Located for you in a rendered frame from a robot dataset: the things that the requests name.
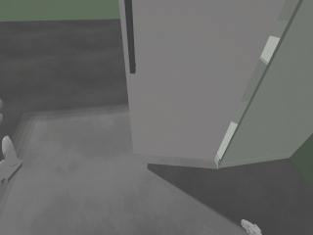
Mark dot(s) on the fridge door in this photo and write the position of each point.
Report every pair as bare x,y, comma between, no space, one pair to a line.
194,60

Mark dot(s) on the handle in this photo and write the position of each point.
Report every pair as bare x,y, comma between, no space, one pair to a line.
130,35

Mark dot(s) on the robot left hand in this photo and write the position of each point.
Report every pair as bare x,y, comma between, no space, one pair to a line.
10,166

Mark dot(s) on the robot right hand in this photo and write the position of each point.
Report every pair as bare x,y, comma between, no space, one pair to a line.
251,229

